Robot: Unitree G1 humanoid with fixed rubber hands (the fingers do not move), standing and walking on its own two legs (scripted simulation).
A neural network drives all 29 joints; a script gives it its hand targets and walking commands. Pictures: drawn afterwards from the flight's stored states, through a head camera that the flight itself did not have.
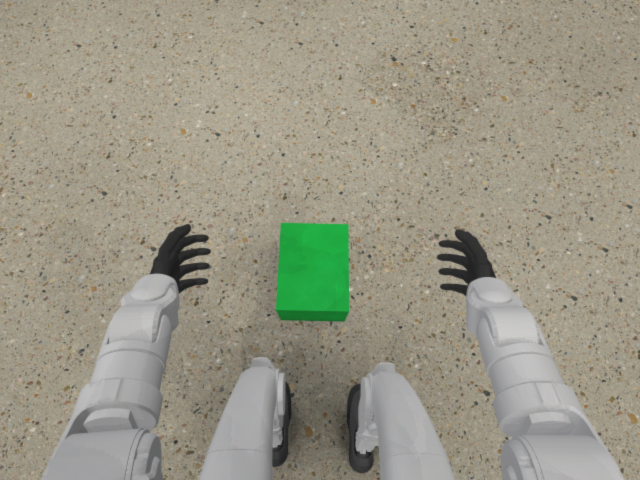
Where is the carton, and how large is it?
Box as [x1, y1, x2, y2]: [276, 223, 348, 320]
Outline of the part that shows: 281,223 276,310 280,318 297,320 344,320 348,312 347,224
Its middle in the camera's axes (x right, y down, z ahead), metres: -0.02 +0.09 +1.06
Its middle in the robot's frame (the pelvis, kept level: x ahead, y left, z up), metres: +0.51 +0.03 -0.60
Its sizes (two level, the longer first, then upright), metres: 0.233 0.180 0.154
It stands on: the floor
